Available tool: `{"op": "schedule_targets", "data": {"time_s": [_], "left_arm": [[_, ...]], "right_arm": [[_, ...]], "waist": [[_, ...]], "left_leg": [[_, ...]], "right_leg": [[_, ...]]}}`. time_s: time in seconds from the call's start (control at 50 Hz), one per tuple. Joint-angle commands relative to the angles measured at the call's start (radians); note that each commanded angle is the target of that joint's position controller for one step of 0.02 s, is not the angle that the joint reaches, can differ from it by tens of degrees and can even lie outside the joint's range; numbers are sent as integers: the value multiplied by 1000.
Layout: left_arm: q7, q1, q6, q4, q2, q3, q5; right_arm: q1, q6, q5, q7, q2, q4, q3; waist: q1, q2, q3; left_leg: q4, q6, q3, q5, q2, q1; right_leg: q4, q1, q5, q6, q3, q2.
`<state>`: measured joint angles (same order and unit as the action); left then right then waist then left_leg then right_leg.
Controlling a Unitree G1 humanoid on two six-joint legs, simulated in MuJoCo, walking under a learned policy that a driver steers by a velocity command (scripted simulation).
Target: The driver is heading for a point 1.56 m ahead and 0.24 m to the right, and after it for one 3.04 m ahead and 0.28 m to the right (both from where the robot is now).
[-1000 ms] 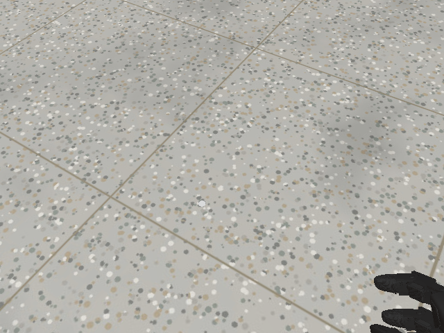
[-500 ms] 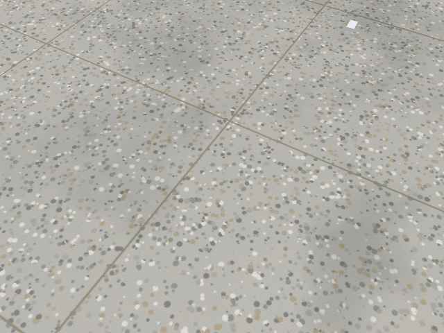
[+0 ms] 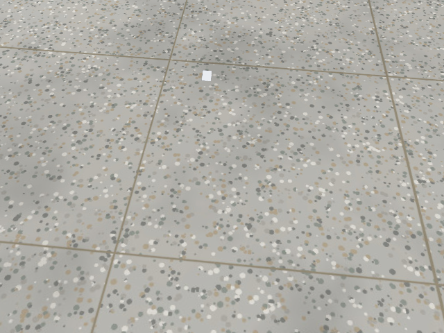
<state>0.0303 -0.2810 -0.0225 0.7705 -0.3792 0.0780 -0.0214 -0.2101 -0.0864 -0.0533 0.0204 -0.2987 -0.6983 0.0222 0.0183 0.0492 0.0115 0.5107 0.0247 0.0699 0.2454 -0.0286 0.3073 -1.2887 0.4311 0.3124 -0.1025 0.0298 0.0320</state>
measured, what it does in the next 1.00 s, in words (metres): walks ahead, turning right: right foot, then left foot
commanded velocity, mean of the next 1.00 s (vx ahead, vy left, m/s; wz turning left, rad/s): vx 1.00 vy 0.00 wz -0.37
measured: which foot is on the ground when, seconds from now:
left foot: down 0.00-0.30, up 0.32-0.68, down 0.70-1.00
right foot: up 0.00-0.28, down 0.30-0.70, up 0.72-1.00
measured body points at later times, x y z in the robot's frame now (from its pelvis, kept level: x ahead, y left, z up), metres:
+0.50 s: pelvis +0.46 -0.07 +0.00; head +0.49 -0.06 +0.44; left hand +0.61 +0.19 -0.14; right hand +0.53 -0.36 -0.08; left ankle +0.60 +0.08 -0.65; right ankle +0.42 -0.07 -0.73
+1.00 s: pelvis +0.94 -0.20 +0.01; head +0.96 -0.20 +0.46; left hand +1.25 -0.09 -0.04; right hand +0.76 -0.43 -0.11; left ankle +0.88 -0.10 -0.73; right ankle +1.04 -0.41 -0.68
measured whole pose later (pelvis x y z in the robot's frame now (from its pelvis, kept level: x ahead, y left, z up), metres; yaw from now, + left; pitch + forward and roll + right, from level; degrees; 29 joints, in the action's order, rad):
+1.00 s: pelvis +0.94 -0.20 +0.01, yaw -18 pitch +2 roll +1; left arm 0.04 -0.01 -0.07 0.59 -0.26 -0.04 -0.05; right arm -0.57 -0.05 0.00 -0.02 -0.28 -0.88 0.06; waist -0.10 0.02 0.01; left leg 0.29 -0.11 -0.14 0.27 0.15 0.03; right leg -0.77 0.68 0.10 0.03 0.07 -0.08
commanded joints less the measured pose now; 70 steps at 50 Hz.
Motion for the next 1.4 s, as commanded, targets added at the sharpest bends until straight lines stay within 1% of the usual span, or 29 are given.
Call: {"op": "schedule_targets", "data": {"time_s": [0.02,0.18,0.22,0.26,0.28,0.3,0.32,0.34,0.38,0.42,0.54,0.62,0.66,0.7,0.72,0.74,0.76,0.8,0.88,0.96,1.06,1.12,1.14,1.16,1.18,1.2,1.24,1.32,1.4], "left_arm": [[30,105,21,-138,37,-24,-14],[76,347,26,-252,37,-61,-9],[69,303,20,-227,12,-53,-9],[52,62,12,-160,-45,-25,-9],[34,-164,6,-87,-89,4,-8],[4,-206,10,-46,-133,34,5],[-10,-84,34,-87,-259,57,-10],[-15,-138,44,-128,-269,69,-8],[-32,-91,26,-89,-175,52,2],[-43,-28,-6,-86,-125,31,4],[-21,-25,-70,-51,-68,13,20],[-10,-149,-90,8,-98,13,21],[-25,-159,-83,29,-144,21,2],[-42,-95,-57,27,-161,25,-38],[-49,-52,-54,10,-115,10,-48],[-23,-164,-71,-53,31,-27,-4],[-28,-101,-89,-60,-10,-38,-24],[-24,69,-102,-98,-45,-46,-31],[-9,118,-58,-161,9,-74,-62],[11,332,-57,-251,34,-104,-29],[-4,377,-63,-264,11,-94,-12],[-38,85,-74,-186,-70,-48,-13],[-61,-124,-79,-154,-130,-20,-29],[-72,-210,-76,-142,-196,2,-69],[-65,-145,-63,-138,-214,16,-46],[-61,-47,-60,-153,-94,-2,-40],[-53,-21,-64,-119,-9,-22,-40],[-35,-91,-96,-18,40,-32,-2],[-33,-19,-113,-2,9,-26,-2]], "right_arm": [[-175,-27,26,-10,-42,-43,21],[-155,-53,26,-16,-125,-101,38],[-214,-38,29,-5,-182,-105,51],[-178,-4,22,10,-243,-86,68],[-130,11,18,9,-247,-61,70],[-138,18,6,-6,-197,-62,64],[-208,9,4,-18,-78,29,33],[-112,-17,17,-16,-141,107,33],[-32,-42,15,-15,-144,110,20],[-67,-7,-15,-12,-129,93,13],[123,25,10,-49,-9,158,-29],[213,22,31,-51,-51,149,-11],[145,19,25,-45,-100,125,16],[-208,27,37,-27,-159,20,53],[-424,35,34,-14,-221,-33,76],[-413,38,11,-20,-334,-50,107],[-301,44,30,-41,-232,-34,90],[-217,37,39,-49,-167,-32,83],[-246,17,48,-36,-127,-91,64],[-218,8,52,-37,-151,-74,81],[-269,5,70,-39,-183,-91,101],[-235,8,58,-33,-238,-87,113],[-201,-3,54,-36,-187,-67,99],[-254,-7,79,-28,-17,-30,59],[-277,7,81,-26,-61,7,47],[-168,24,55,-23,-114,-14,55],[-58,41,31,-49,-103,-7,56],[55,90,18,-85,-25,75,31],[181,91,21,-113,-37,155,11]], "waist": [[-46,-147,-7],[-5,-81,128],[22,-120,63],[164,-160,-75],[257,-146,-168],[228,-24,-159],[60,213,-186],[132,84,-340],[49,-107,-55],[-49,-142,24],[-28,-66,75],[66,-32,71],[20,0,-2],[-174,28,-158],[-277,-36,-245],[-135,-440,-309],[-118,-316,-253],[-100,-39,-90],[-5,-71,38],[-39,-85,113],[-86,-97,37],[67,-77,-163],[160,-36,-281],[125,199,-406],[70,318,-443],[75,139,-256],[59,-6,-81],[2,44,14],[-48,27,76]], "left_leg": [[-284,-116,-256,-86,-263,-290],[-392,-49,195,-663,-159,-188],[-244,-30,211,-1125,-174,-302],[103,-36,190,-1338,-225,-297],[401,-49,165,-1248,-233,-173],[768,-34,159,-428,-104,55],[1162,20,103,280,45,436],[1205,14,-123,214,40,577],[973,5,-151,106,-52,568],[835,32,-159,157,-93,414],[232,21,-60,-298,-102,89],[46,-75,-6,-413,-54,132],[35,-119,31,-240,26,98],[46,-156,54,-77,95,-193],[105,-193,-77,80,-4,-450],[-78,-363,-717,355,-238,-680],[-261,-367,-990,389,-262,-660],[-251,-340,-731,208,-213,-423],[-314,-325,-544,65,-88,-139],[-414,-297,-435,-75,-8,65],[-317,-218,-444,-435,-29,-94],[123,-155,-407,-713,17,-125],[409,-146,-367,-526,57,16],[723,-137,-260,226,153,298],[884,-144,-201,221,111,438],[891,-146,-174,109,38,500],[814,-128,-153,41,-18,469],[766,-111,-132,33,-82,517],[537,-114,-61,-193,-72,445]], "right_leg": [[-19,362,-25,13,43,-128],[463,168,-335,-33,-181,-59],[508,57,-281,-68,-245,25],[516,-211,-181,-112,-220,81],[571,-475,-153,-152,-155,92],[636,-653,-87,-179,-32,41],[699,-825,-178,-307,459,-196],[907,-909,27,-405,747,-276],[1051,-589,28,-323,687,-250],[1048,-319,-155,-292,522,-162],[1152,16,-297,-187,238,-6],[1165,-334,-584,-126,194,-101],[1012,-518,-989,-81,137,-139],[595,-505,-1209,-44,57,-139],[206,-291,-979,-24,10,-97],[-201,143,-72,50,-19,110],[-233,313,71,31,60,85],[-100,305,-53,36,81,-35],[145,243,31,96,53,-95],[529,115,-228,148,-26,-86],[748,-70,-400,125,-24,-37],[778,-430,-194,87,-20,-13],[759,-667,36,57,113,-163],[861,-908,391,-6,548,-468],[1006,-875,522,-76,888,-531],[1018,-729,512,-62,714,-461],[1023,-516,127,-30,398,-373],[1077,-413,-245,8,104,-331],[1162,-308,-417,48,-161,-257]]}}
